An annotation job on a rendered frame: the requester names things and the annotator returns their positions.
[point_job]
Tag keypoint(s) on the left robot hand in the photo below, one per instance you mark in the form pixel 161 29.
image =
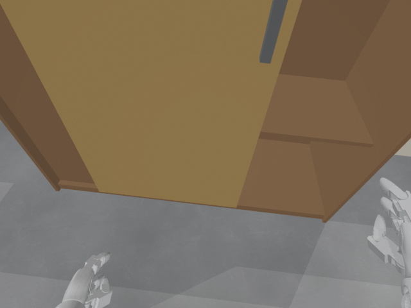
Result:
pixel 83 284

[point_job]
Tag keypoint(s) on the handle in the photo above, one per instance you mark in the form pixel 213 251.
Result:
pixel 271 34

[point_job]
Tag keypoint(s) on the right robot hand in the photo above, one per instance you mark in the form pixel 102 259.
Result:
pixel 399 210

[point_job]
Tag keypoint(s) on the wardrobe door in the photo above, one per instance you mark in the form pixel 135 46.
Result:
pixel 162 98
pixel 23 92

